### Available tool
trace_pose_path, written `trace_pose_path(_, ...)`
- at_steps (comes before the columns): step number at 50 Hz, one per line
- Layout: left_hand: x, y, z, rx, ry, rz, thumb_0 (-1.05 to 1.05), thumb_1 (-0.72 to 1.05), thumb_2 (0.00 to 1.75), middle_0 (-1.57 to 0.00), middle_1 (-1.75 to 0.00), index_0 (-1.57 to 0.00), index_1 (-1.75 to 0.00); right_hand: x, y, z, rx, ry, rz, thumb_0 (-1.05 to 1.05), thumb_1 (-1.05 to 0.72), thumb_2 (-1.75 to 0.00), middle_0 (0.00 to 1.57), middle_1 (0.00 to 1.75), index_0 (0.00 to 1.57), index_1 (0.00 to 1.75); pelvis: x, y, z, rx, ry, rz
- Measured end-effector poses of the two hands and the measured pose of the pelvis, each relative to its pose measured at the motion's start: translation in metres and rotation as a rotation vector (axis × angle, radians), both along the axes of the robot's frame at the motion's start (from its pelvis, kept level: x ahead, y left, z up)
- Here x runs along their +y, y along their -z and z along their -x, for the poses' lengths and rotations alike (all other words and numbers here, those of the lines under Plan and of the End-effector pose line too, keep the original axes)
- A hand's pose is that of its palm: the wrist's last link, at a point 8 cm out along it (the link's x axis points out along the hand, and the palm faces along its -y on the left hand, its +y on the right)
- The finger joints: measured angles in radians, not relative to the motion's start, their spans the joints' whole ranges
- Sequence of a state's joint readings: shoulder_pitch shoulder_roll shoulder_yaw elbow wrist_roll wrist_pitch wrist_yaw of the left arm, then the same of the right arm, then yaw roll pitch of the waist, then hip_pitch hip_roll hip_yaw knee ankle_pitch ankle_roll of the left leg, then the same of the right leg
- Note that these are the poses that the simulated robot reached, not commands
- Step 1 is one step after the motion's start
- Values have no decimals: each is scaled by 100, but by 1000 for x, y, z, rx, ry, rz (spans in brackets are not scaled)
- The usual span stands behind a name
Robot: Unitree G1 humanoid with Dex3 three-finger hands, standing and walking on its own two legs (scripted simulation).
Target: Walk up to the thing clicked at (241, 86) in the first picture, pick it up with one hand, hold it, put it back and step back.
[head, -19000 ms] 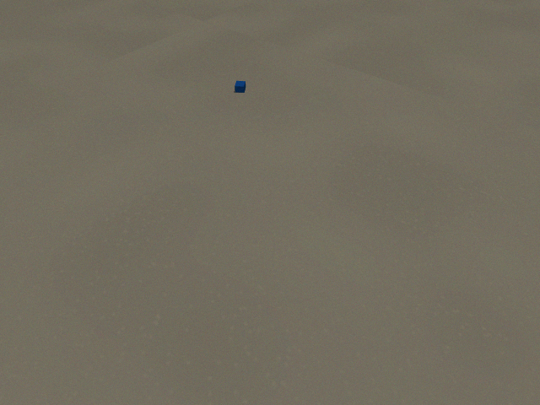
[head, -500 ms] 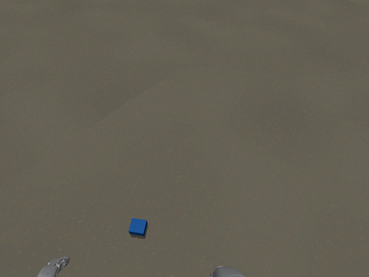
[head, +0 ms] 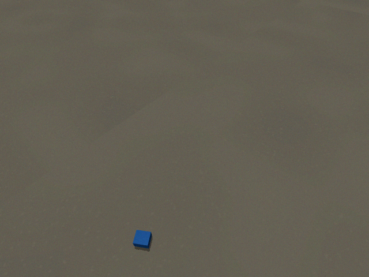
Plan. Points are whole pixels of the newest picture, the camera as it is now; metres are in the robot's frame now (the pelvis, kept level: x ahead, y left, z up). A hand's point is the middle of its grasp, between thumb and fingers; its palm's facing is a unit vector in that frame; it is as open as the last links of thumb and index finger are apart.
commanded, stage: walk up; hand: left
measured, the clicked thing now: (142, 239) +0.42 +0.24 -0.74
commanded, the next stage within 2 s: stand in 0.30 s
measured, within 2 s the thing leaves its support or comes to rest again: neither
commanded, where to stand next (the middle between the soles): +0.03 +0.01 m, yaw -1 degrees
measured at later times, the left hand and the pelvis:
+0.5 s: hand out of the picture +0.12 +0.25 -0.13, palm faces -0.03 -0.94 -0.34, open 7.4 cm; pelvis +0.00 +0.00 +0.01, yaw -1 degrees
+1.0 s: hand out of the picture +0.02 +0.26 -0.14, palm faces -0.03 -0.94 -0.35, open 7.4 cm; pelvis -0.03 +0.01 +0.02, yaw +0 degrees
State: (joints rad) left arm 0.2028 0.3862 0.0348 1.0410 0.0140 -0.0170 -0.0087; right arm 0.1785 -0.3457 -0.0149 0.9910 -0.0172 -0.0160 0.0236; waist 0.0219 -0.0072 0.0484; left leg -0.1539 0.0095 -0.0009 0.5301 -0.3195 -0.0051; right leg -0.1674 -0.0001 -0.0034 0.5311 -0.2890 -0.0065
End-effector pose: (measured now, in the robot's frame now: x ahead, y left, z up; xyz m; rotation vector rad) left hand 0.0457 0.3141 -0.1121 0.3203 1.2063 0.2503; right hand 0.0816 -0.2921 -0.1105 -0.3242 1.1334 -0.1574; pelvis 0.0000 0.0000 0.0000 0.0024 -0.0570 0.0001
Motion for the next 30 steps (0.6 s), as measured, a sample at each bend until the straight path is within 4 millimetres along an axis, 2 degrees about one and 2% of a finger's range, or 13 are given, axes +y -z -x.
trace_pose_path(8, -11, -10, -27, -10, 35, 3, 0, 90, 90, -20, -30, -21, -30, -12, 0, -9, 15, 34, 9, 1, -90, -90, 20, 30, 20, 29, 0, -6, -9, 19, -2, -4)
trace_pose_path(14, -12, -12, -52, -56, 54, 2, 0, 90, 90, -20, -30, -21, -30, -12, -4, -10, 15, 53, 16, 1, -90, -90, 20, 30, 20, 29, 0, -7, -11, 16, 6, 0)
trace_pose_path(19, -14, -13, -66, -81, 65, 15, 0, 90, 90, -20, -30, -21, -30, -8, -9, -8, 12, 63, 22, 1, -90, -90, 20, 30, 20, 29, 2, -10, -10, 8, 9, 1)
trace_pose_path(24, -17, -14, -66, -86, 78, 31, 0, 90, 90, -20, -30, -21, -30, -4, -12, -3, 13, 61, 22, 0, -90, -90, 20, 30, 20, 29, 4, -13, -1, 2, 10, 2)
trace_pose_path(30, -17, -12, -49, -56, 76, 38, 0, 90, 90, -20, -30, -21, -30, 1, -11, 9, 28, 58, 12, 0, -90, -90, 20, 30, 20, 29, 6, -15, 10, -1, 12, 1)
